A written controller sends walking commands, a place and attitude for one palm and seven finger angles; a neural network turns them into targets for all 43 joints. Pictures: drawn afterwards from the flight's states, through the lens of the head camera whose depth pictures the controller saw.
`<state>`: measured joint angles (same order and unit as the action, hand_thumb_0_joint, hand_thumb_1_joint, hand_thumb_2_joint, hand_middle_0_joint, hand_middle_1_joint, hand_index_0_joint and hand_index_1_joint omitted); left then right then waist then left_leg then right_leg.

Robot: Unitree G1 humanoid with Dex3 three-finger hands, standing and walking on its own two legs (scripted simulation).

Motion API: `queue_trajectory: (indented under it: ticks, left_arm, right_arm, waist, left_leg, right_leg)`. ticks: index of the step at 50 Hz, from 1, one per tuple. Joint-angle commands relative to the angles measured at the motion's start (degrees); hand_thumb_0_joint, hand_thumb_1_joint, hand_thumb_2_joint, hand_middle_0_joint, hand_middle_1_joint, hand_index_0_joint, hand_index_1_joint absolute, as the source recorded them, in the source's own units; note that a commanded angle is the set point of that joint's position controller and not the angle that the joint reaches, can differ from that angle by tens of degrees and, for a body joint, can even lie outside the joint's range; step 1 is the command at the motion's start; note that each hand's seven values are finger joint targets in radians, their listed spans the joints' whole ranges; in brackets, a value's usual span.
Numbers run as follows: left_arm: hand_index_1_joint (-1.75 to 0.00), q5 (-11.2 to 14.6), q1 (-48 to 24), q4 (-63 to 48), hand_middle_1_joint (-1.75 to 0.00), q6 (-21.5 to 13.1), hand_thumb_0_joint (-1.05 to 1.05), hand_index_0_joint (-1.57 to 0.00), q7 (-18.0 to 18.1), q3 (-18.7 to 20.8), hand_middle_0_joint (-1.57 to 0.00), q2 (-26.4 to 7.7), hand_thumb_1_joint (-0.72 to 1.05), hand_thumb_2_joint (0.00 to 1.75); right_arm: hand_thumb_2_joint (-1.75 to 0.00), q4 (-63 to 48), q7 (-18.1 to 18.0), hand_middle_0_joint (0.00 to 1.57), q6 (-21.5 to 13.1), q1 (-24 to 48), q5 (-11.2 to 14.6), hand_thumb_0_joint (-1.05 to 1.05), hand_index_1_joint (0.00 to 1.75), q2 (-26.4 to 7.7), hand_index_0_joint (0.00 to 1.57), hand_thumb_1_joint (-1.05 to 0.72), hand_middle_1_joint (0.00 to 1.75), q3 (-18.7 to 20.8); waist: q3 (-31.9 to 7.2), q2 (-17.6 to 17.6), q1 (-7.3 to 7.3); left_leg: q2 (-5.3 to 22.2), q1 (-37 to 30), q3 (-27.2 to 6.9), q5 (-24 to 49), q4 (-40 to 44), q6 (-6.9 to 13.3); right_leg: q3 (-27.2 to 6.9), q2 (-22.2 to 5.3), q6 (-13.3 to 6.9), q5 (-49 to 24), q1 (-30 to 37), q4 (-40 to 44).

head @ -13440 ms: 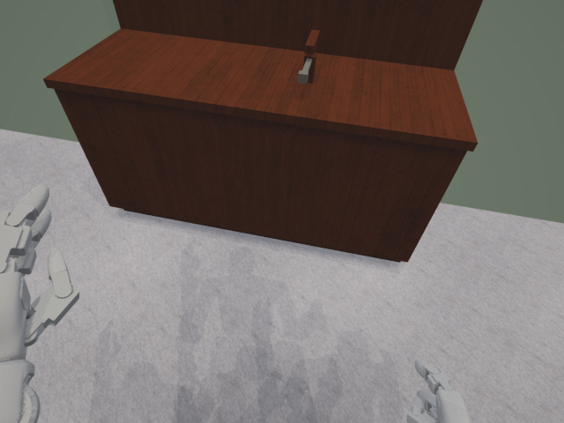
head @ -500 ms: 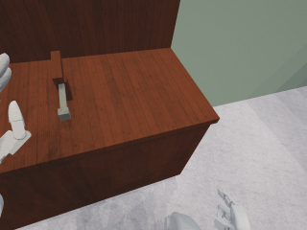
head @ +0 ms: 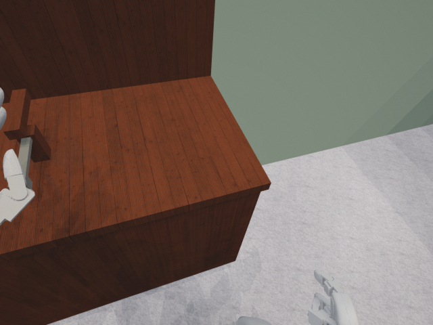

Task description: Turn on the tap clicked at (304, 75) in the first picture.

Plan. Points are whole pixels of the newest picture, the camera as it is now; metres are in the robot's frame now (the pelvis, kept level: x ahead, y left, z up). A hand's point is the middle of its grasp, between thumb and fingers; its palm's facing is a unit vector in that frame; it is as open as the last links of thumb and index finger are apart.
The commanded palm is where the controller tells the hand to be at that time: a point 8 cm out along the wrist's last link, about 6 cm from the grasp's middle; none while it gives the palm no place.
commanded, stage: come to a stop and stand still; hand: left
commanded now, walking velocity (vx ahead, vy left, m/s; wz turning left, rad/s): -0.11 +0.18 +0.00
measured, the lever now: (20, 184) +0.35 +0.40 +0.02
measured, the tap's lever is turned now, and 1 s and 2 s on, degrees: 0 0 0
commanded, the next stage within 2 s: look again from close up in 1.20 s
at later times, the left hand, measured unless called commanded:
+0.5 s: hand (74, 190) +0.24 +0.20 +0.19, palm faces +0.40 -0.77 -0.49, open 7.4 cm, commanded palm +0.18 +0.24 +0.19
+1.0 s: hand out of the picture +0.20 +0.33 +0.20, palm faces +0.51 -0.81 -0.29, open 7.4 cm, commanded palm +0.15 +0.34 +0.19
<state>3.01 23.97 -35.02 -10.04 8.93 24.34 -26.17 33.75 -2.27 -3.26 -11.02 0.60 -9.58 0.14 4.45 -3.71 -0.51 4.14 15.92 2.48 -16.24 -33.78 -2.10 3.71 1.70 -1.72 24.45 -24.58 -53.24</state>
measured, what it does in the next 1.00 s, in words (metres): steps on the spot: left foot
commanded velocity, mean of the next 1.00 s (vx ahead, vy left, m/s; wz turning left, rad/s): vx -0.04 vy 0.09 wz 0.00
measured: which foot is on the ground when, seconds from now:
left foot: down 0.00-0.10, up 0.12-0.54, down 0.56-1.00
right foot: down 0.00-1.00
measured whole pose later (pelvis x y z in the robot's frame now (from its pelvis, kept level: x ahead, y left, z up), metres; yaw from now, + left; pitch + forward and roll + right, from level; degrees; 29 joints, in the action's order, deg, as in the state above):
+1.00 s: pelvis -0.01 +0.05 +0.00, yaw +0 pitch -4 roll -1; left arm 2.1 16.1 -23.0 -15.2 6.6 23.8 -22.3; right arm 34.2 1.0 -10.1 -15.0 0.4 -8.0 -2.3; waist 3.8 -3.8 3.3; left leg -2.1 10.4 6.1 -17.7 -31.9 4.7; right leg -1.1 -3.7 -0.5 10.4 -15.4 -29.3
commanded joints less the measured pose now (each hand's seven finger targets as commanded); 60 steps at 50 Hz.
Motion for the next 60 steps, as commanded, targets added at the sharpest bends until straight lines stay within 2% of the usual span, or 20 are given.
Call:
queue_trajectory:
  ticks: [1,3,4,5,6,8,10,13,18,23,25,26,27,28,32,36,38,43,51,60]
  left_arm:
    - [-0.30,0.04,4.41,-2.97,-0.30,-1.87,0.00,-0.20,0.05,4.55,-0.20,-3.92,0.90,0.90]
    - [-0.30,-0.04,4.49,0.04,-0.30,-0.83,0.00,-0.20,-0.32,2.01,-0.20,-2.24,0.90,0.90]
    - [-0.30,-0.28,2.73,0.26,-0.30,-0.52,0.00,-0.20,-0.22,2.44,-0.20,-4.08,0.90,0.90]
    - [-0.30,-0.25,0.32,0.36,-0.30,-0.52,0.00,-0.20,-0.05,2.42,-0.20,-5.07,0.90,0.90]
    - [-0.30,-0.33,-2.91,0.54,-0.30,-1.08,0.00,-0.20,-0.06,2.70,-0.20,-5.22,0.90,0.90]
    - [-0.30,-0.27,-3.79,-3.53,-0.30,-1.31,0.00,-0.20,0.14,2.63,-0.20,-7.09,0.90,0.90]
    - [-0.30,-0.06,-2.16,-5.98,-0.30,-2.88,0.00,-0.20,0.81,3.26,-0.20,-6.84,0.90,0.90]
    - [-0.30,0.05,-2.30,-9.02,-0.30,-4.30,0.00,-0.20,1.98,6.37,-0.20,-9.76,0.90,0.90]
    - [-0.30,0.45,5.72,-5.99,-0.30,-3.65,0.00,-0.20,2.48,6.38,-0.20,-6.73,0.90,0.90]
    - [-0.30,0.50,8.51,-1.58,-0.30,-1.62,0.00,-0.20,2.06,4.28,-0.20,-4.14,0.90,0.90]
    - [-0.30,0.14,6.82,-3.52,-0.30,-1.75,0.00,-0.20,2.00,3.65,-0.20,-4.40,0.90,0.90]
    - [-0.30,-5.79,-52.17,-11.02,-0.30,-8.41,0.00,-0.20,1.36,33.52,-0.20,-45.41,0.90,0.90]
    - [-0.30,-2.20,-14.98,22.70,-0.30,-6.58,0.00,-0.20,-1.89,15.05,-0.20,-15.57,0.90,0.90]
    - [-0.30,-0.77,-9.62,12.07,-0.30,-5.88,0.00,-0.20,-1.57,11.23,-0.20,-10.41,0.90,0.90]
    - [-0.30,-0.34,-4.38,3.42,-0.30,-7.57,0.00,-0.20,-2.06,0.88,-0.20,-3.95,0.90,0.90]
    - [-0.30,-0.66,-4.30,-5.29,-0.30,-7.57,0.00,-0.20,-1.90,-0.94,-0.20,-3.66,0.90,0.90]
    - [-0.30,-1.01,-7.79,-7.87,-0.30,-7.84,0.00,-0.20,-1.06,4.98,-0.20,-9.62,0.90,0.90]
    - [-0.30,-0.89,-14.61,-4.92,-0.30,-8.50,0.00,-0.20,-1.40,6.56,-0.20,-9.16,0.90,0.90]
    - [-0.30,-1.21,-14.41,2.70,-0.30,-8.33,0.00,-0.20,-3.08,-3.13,-0.20,1.03,0.90,0.90]
    - [-0.30,-1.41,-13.54,-1.11,-0.30,-8.60,0.00,-0.20,-2.49,1.59,-0.20,-3.05,0.90,0.90]
  right_arm:
    - [-0.90,-8.08,0.74,0.20,-3.03,2.62,0.77,0.00,0.30,-8.17,0.20,-0.90,0.30,2.38]
    - [-0.90,-8.36,0.98,0.20,-3.08,1.91,1.32,0.00,0.30,-7.28,0.20,-0.90,0.30,2.07]
    - [-0.90,-8.59,0.98,0.20,-3.22,2.13,1.02,0.00,0.30,-7.16,0.20,-0.90,0.30,2.30]
    - [-0.90,-9.15,1.07,0.20,-3.77,2.60,0.96,0.00,0.30,-7.01,0.20,-0.90,0.30,1.77]
    - [-0.90,-7.91,0.88,0.20,-4.67,2.85,0.28,0.00,0.30,-7.22,0.20,-0.90,0.30,1.11]
    - [-0.90,-8.15,0.42,0.20,-4.33,5.29,1.31,0.00,0.30,-8.24,0.20,-0.90,0.30,1.61]
    - [-0.90,-7.69,-0.17,0.20,-4.24,5.89,0.76,0.00,0.30,-7.16,0.20,-0.90,0.30,0.66]
    - [-0.90,-8.01,-0.69,0.20,-4.27,6.89,0.22,0.00,0.30,-6.99,0.20,-0.90,0.30,0.63]
    - [-0.90,-9.33,-0.53,0.20,-4.29,5.29,0.20,0.00,0.30,-6.77,0.20,-0.90,0.30,1.78]
    - [-0.90,-9.24,-0.55,0.20,-3.18,3.46,0.75,0.00,0.30,-7.19,0.20,-0.90,0.30,2.51]
    - [-0.90,-9.59,-1.05,0.20,-3.12,3.23,0.38,0.00,0.30,-7.77,0.20,-0.90,0.30,2.76]
    - [-0.90,-8.76,-1.37,0.20,-7.25,-2.12,-2.55,0.00,0.30,-8.85,0.20,-0.90,0.30,3.49]
    - [-0.90,-4.69,-1.01,0.20,-7.11,-0.92,-1.23,0.00,0.30,-6.30,0.20,-0.90,0.30,4.00]
    - [-0.90,-8.13,0.19,0.20,-6.01,0.75,1.37,0.00,0.30,-6.69,0.20,-0.90,0.30,4.09]
    - [-0.90,-8.38,1.56,0.20,-7.63,0.81,0.88,0.00,0.30,-9.03,0.20,-0.90,0.30,3.78]
    - [-0.90,-10.01,2.33,0.20,-8.77,3.36,0.58,0.00,0.30,-9.48,0.20,-0.90,0.30,2.95]
    - [-0.90,-10.13,1.97,0.20,-8.92,4.57,0.68,0.00,0.30,-9.78,0.20,-0.90,0.30,2.59]
    - [-0.90,-10.23,1.61,0.20,-9.71,3.51,0.15,0.00,0.30,-8.54,0.20,-0.90,0.30,2.11]
    - [-0.90,-7.67,2.93,0.20,-10.62,1.13,0.06,0.00,0.30,-8.94,0.20,-0.90,0.30,1.93]
    - [-0.90,-9.21,2.09,0.20,-8.33,3.62,-0.22,0.00,0.30,-8.58,0.20,-0.90,0.30,1.77]
  waist:
    - [-9.36,17.04,1.81]
    - [-10.72,5.09,1.10]
    - [-11.43,-5.51,-0.03]
    - [-10.66,-11.06,0.19]
    - [-9.96,-6.70,0.42]
    - [-5.70,-6.23,0.74]
    - [-6.03,-1.97,0.58]
    - [-9.88,-0.72,1.34]
    - [-12.10,-2.49,2.50]
    - [-13.79,-5.92,1.36]
    - [-14.24,-4.13,1.25]
    - [-2.32,-5.71,3.91]
    - [-14.81,-5.61,3.35]
    - [-13.69,-2.03,3.52]
    - [-18.04,1.17,3.30]
    - [-11.83,6.03,2.92]
    - [-8.42,9.89,3.01]
    - [-4.57,15.71,2.54]
    - [-3.87,10.02,1.89]
    - [-5.79,8.53,2.22]
  left_leg:
    - [9.61,-3.79,-3.93,14.92,5.31,7.44]
    - [2.94,0.51,1.04,8.02,-7.15,3.78]
    - [-2.10,8.40,2.12,-1.33,-15.84,2.12]
    - [-4.13,13.46,0.03,-11.71,-22.20,0.99]
    - [-2.36,9.77,-2.83,-11.37,-22.81,1.15]
    - [-1.24,11.73,-4.87,-8.79,-25.88,1.11]
    - [-0.82,12.09,-4.73,-6.09,-24.60,0.79]
    - [-1.64,8.45,-2.76,-5.91,-16.67,0.86]
    - [-2.66,5.84,-0.50,-4.89,-6.52,1.40]
    - [-2.89,-0.82,0.31,1.41,5.37,1.75]
    - [-1.53,-5.08,0.02,7.15,10.48,2.28]
    - [-2.97,4.29,6.62,4.49,2.09,1.10]
    - [-6.65,0.58,0.91,4.28,1.48,2.57]
    - [-3.88,0.26,1.12,4.71,5.23,2.48]
    - [-2.74,-4.79,2.01,9.34,9.63,3.00]
    - [3.01,-2.17,-3.79,9.73,13.45,4.42]
    - [4.32,2.63,-5.07,3.84,17.12,4.88]
    - [5.66,6.41,-5.79,-2.44,19.58,4.63]
    - [5.11,1.87,-5.69,2.52,18.24,1.00]
    - [2.83,-0.63,-4.96,5.08,17.74,-0.72]
  right_leg:
    - [-1.07,-2.86,0.36,-5.11,7.06,19.93]
    - [-3.29,-3.83,0.55,-20.19,17.55,32.93]
    - [-15.48,-11.22,-2.80,-29.05,21.38,34.01]
    - [-24.23,-19.59,-6.28,-33.88,21.65,36.33]
    - [-20.23,-20.33,-5.91,-29.91,16.57,37.43]
    - [-25.84,-20.95,-4.56,-23.47,12.85,38.65]
    - [-20.50,-20.99,-6.24,-28.60,15.17,35.91]
    - [-15.84,-20.63,-5.33,-36.11,18.91,33.82]
    - [-16.63,-21.49,-5.37,-36.71,21.50,33.04]
    - [-14.58,-19.73,-3.14,-36.49,20.85,30.61]
    - [-10.91,-15.82,-1.29,-32.45,19.78,28.85]
    - [-13.68,-11.00,4.08,-30.20,7.82,36.31]
    - [-15.24,-14.52,-1.68,-31.74,16.02,31.57]
    - [-19.05,-15.91,-1.68,-44.81,19.99,27.49]
    - [-11.10,-12.10,1.24,-37.95,23.82,27.31]
    - [-4.81,-6.20,1.22,-16.82,16.73,23.57]
    - [-2.33,-4.72,1.62,-13.80,17.00,20.03]
    - [-1.40,-4.00,0.94,-11.93,16.65,18.57]
    - [-3.25,-3.10,0.83,-14.06,15.39,23.28]
    - [-3.83,-2.89,0.86,-18.12,17.71,27.07]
